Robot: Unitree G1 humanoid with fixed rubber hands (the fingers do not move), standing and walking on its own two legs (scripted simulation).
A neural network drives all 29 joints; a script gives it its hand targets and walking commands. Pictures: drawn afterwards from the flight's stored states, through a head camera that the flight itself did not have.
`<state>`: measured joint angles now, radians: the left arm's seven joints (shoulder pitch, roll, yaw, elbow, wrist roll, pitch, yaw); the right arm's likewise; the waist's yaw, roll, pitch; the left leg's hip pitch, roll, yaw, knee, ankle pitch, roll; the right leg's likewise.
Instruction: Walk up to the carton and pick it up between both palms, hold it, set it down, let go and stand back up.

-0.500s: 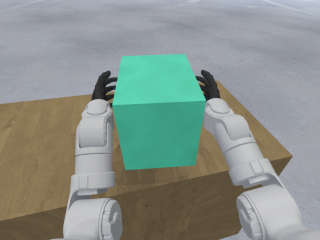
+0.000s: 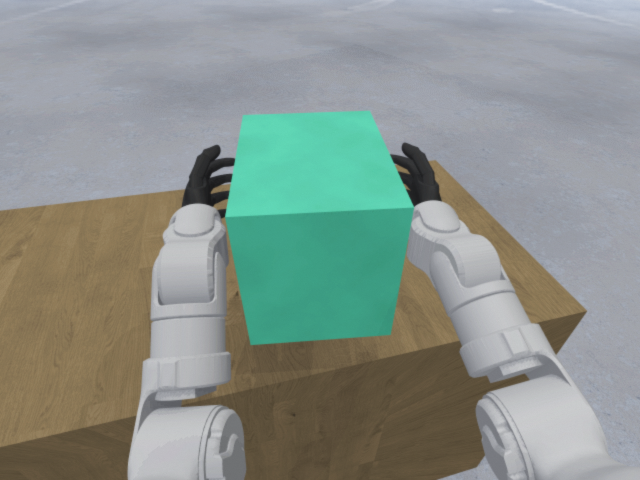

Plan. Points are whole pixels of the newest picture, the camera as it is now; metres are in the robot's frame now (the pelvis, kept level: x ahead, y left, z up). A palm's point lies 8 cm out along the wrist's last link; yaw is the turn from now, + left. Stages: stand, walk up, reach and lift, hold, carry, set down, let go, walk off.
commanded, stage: hold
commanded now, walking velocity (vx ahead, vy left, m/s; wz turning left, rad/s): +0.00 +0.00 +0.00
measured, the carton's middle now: (313, 220) +0.38 +0.01 +0.18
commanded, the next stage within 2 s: none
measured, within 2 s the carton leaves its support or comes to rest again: neither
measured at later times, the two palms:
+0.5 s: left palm (200, 210) +0.36 +0.14 +0.21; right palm (422, 205) +0.36 -0.11 +0.21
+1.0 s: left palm (200, 210) +0.36 +0.14 +0.21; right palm (421, 205) +0.37 -0.11 +0.21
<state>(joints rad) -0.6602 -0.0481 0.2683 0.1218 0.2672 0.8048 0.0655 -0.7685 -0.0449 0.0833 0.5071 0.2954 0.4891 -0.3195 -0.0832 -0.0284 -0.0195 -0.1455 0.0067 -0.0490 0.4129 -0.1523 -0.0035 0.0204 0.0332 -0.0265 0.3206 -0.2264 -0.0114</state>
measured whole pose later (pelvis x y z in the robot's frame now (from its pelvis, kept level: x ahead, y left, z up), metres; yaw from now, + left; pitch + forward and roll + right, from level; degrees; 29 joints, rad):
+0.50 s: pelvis +0.00 +0.00 +0.00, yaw +0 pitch -6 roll -1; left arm -0.68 -0.04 0.28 0.16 0.26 0.80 0.06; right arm -0.79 -0.04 0.07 0.53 0.29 0.50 -0.32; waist -0.08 -0.03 -0.03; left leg -0.15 0.01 -0.05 0.40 -0.14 -0.01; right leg 0.01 0.03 -0.03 0.33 -0.22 -0.01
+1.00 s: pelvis +0.00 +0.00 +0.00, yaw +0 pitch -6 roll -1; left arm -0.67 -0.04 0.27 0.14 0.27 0.80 0.06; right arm -0.78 -0.04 0.08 0.52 0.29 0.49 -0.32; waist -0.08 -0.03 -0.03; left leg -0.15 0.01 -0.05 0.41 -0.15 0.00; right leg 0.01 0.03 -0.02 0.32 -0.22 -0.01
